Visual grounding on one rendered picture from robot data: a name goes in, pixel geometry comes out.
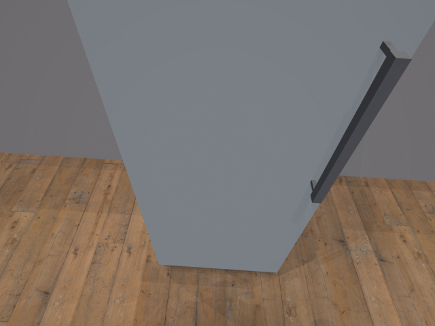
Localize handle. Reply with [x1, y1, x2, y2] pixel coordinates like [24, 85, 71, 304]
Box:
[311, 41, 412, 204]

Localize fridge door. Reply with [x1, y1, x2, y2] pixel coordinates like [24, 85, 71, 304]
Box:
[67, 0, 435, 272]

